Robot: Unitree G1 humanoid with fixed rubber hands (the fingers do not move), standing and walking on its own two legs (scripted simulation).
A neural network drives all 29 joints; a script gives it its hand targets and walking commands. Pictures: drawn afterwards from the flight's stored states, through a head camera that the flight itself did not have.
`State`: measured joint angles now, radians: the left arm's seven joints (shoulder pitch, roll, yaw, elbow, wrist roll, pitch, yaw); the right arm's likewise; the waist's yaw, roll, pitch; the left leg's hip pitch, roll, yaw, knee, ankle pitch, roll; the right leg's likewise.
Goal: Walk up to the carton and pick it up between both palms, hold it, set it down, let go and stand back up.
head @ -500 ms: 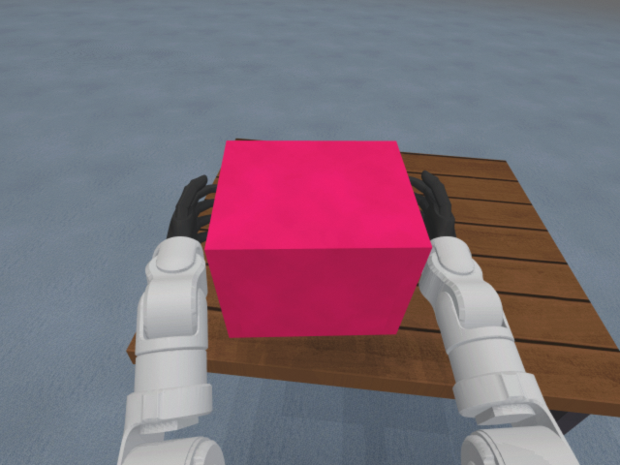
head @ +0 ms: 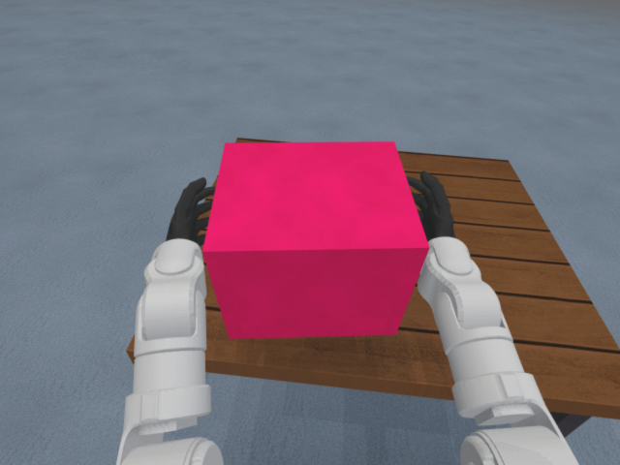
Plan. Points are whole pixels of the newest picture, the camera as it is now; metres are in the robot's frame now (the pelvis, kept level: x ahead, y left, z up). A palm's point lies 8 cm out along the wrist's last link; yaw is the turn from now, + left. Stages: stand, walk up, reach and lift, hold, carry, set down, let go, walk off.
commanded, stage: hold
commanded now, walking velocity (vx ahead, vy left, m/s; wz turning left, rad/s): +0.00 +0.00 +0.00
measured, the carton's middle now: (311, 240) +0.37 +0.00 +0.15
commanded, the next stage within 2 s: none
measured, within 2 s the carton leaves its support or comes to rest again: neither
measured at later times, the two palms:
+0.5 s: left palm (189, 241) +0.36 +0.15 +0.16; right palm (437, 238) +0.36 -0.16 +0.17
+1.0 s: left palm (187, 242) +0.36 +0.15 +0.16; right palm (435, 236) +0.36 -0.15 +0.17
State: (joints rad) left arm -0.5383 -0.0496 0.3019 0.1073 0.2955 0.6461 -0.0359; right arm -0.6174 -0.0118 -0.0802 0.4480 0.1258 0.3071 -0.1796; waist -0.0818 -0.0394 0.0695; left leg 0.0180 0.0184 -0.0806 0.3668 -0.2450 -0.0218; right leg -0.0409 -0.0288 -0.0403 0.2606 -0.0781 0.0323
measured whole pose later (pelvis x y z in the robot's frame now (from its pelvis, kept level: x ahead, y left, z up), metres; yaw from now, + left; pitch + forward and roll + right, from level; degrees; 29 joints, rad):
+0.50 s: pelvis +0.00 +0.00 +0.00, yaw +0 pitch -9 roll -1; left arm -0.54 -0.06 0.29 0.12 0.32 0.66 -0.03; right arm -0.61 -0.02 -0.09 0.47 0.13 0.30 -0.17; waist -0.08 -0.04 0.07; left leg 0.04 0.02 -0.07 0.38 -0.26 -0.02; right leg -0.02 -0.03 -0.03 0.26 -0.08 0.04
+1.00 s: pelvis +0.00 +0.00 +0.00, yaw +1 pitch -8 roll -1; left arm -0.51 -0.05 0.28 0.07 0.28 0.64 -0.03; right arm -0.59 -0.01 -0.07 0.39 0.14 0.31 -0.19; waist -0.09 -0.03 0.07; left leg 0.00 0.02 -0.08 0.39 -0.25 -0.02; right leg -0.05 -0.03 -0.04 0.26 -0.09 0.03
